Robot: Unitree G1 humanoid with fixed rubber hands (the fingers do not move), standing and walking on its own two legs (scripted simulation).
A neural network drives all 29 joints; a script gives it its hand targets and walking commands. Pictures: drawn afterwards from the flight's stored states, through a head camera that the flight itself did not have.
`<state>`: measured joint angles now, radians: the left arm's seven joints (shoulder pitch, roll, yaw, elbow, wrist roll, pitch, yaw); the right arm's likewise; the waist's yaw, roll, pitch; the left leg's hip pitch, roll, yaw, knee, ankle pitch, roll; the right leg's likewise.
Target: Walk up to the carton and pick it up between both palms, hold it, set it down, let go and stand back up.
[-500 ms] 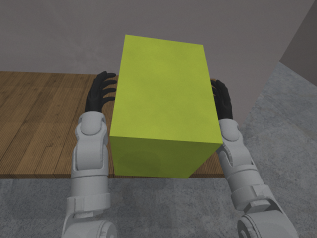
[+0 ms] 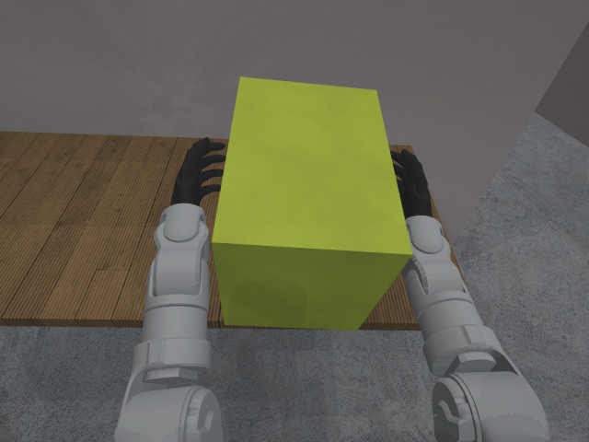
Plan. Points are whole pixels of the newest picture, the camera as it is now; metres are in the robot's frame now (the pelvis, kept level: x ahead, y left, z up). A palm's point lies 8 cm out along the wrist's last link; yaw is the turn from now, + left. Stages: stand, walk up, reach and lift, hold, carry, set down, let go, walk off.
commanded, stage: set down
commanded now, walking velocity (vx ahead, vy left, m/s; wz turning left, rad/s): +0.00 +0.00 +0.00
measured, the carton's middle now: (300, 207) +0.43 -0.01 +0.08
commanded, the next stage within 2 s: none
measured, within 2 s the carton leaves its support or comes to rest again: rests again in 1.64 s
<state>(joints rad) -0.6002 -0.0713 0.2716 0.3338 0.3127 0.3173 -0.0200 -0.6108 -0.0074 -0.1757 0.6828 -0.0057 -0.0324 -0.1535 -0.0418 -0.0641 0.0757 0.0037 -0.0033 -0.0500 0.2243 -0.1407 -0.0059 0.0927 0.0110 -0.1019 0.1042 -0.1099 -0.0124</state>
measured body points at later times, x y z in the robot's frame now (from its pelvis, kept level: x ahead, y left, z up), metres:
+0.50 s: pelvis +0.00 +0.00 +0.00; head +0.01 +0.01 +0.45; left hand +0.42 +0.14 +0.12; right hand +0.41 -0.17 +0.11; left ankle +0.00 +0.12 -0.75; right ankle -0.03 -0.10 -0.75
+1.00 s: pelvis +0.01 +0.00 +0.00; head +0.04 +0.00 +0.45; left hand +0.44 +0.13 +0.10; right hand +0.43 -0.17 +0.10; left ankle +0.00 +0.12 -0.75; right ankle -0.03 -0.10 -0.75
